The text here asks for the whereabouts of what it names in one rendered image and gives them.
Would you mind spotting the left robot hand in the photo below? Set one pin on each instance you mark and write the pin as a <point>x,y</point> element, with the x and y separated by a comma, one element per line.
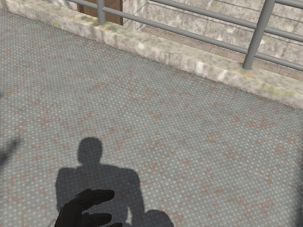
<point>71,213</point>

